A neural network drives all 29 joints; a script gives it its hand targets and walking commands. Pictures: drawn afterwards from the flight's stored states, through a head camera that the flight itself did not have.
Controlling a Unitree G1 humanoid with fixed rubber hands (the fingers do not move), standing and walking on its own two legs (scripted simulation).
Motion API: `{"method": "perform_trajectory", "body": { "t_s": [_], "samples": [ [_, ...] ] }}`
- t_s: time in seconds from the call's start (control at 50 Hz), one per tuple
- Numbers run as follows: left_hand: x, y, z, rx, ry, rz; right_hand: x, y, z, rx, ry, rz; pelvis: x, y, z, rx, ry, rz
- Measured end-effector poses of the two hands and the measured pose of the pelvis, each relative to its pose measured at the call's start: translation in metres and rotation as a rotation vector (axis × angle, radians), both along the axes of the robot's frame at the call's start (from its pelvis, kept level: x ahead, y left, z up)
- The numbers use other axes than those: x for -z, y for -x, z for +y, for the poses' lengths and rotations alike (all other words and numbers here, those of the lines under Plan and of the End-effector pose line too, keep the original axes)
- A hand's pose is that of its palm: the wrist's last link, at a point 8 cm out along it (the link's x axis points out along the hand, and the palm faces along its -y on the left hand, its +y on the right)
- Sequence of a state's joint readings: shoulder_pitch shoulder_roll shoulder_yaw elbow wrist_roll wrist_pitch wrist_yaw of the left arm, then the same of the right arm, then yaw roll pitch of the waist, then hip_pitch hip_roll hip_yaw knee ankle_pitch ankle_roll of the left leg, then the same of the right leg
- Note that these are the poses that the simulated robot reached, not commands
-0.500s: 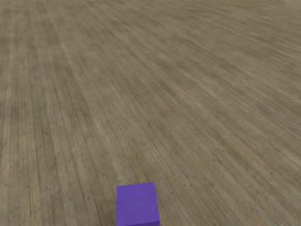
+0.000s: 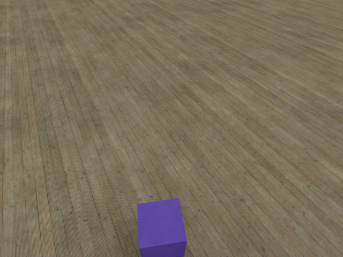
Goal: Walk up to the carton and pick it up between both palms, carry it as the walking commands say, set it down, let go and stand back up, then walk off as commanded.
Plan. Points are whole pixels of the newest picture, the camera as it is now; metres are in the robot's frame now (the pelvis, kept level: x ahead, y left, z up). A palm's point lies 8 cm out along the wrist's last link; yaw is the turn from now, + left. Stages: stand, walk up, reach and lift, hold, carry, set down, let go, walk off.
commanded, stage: stand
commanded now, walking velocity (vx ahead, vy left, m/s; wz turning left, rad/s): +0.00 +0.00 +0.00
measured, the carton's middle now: (161, 230) +0.40 +0.05 -0.64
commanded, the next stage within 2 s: walk off in 0.42 s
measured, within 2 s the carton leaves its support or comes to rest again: rests again in 1.68 s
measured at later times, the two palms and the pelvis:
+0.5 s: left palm out of the picture -0.04 +0.24 -0.15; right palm out of the picture -0.04 -0.19 -0.15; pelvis -0.01 +0.03 +0.00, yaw -1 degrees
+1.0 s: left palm out of the picture +0.17 +0.22 -0.10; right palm out of the picture -0.09 -0.20 -0.14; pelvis +0.04 +0.01 +0.01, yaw -6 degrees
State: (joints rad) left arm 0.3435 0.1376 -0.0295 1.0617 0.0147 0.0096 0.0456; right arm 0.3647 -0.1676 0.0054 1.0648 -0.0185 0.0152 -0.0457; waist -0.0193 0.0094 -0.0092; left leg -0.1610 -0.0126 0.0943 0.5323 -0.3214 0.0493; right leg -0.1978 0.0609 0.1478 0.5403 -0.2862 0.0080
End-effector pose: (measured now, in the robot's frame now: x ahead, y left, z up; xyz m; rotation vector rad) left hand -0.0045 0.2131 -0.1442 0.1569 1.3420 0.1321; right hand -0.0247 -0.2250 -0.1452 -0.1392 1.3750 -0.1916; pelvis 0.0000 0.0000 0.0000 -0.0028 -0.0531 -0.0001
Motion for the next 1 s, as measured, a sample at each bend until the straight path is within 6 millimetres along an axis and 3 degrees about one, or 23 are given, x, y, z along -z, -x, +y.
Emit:
{"method": "perform_trajectory", "body": {
  "t_s": [0.1,0.2,0.32,0.52,0.64,0.74,0.78,0.84,0.92,1.0],
  "samples": [
    [0.002,0.008,0.001,-0.004,0.02,0.025,0.0,0.009,0.007,0.01,0.001,0.014,0.0,0.005,0.008,0.01,0.001,-0.005],
    [0.0,0.019,0.018,-0.013,-0.007,0.062,0.002,0.021,0.02,0.005,-0.02,0.047,0.0,0.01,0.014,0.009,0.001,0.0],
    [0.0,0.037,0.022,-0.017,-0.008,0.119,0.002,0.019,0.025,0.013,-0.018,0.034,-0.001,0.011,0.02,0.018,-0.001,0.003],
    [0.005,0.035,0.021,0.001,0.011,0.099,0.003,0.013,0.031,0.026,-0.007,0.005,0.002,0.013,0.028,0.022,-0.003,-0.008],
    [0.007,0.028,0.021,0.009,0.026,0.079,0.003,0.019,0.038,0.034,-0.011,0.011,0.002,0.017,0.033,0.029,0.0,-0.013],
    [0.003,0.029,0.031,0.04,0.013,0.114,0.006,0.033,0.035,0.106,-0.013,0.013,0.001,0.011,0.036,0.066,0.004,-0.005],
    [-0.006,0.016,0.037,0.054,0.0,0.099,0.005,0.042,0.032,0.139,-0.016,0.024,-0.002,0.004,0.036,0.072,0.015,0.003],
    [-0.018,-0.023,0.041,0.09,-0.014,0.021,0.004,0.056,0.033,0.157,-0.024,0.055,-0.007,-0.004,0.034,0.08,0.018,0.012],
    [-0.031,-0.096,0.031,0.141,-0.014,-0.124,-0.003,0.07,0.037,0.174,-0.051,0.107,-0.011,-0.017,0.023,0.081,0.012,0.02],
    [-0.04,-0.17,0.006,0.195,0.001,-0.242,-0.007,0.064,0.024,0.206,-0.055,0.122,-0.011,-0.042,0.006,0.102,0.01,0.031]
  ]
}}
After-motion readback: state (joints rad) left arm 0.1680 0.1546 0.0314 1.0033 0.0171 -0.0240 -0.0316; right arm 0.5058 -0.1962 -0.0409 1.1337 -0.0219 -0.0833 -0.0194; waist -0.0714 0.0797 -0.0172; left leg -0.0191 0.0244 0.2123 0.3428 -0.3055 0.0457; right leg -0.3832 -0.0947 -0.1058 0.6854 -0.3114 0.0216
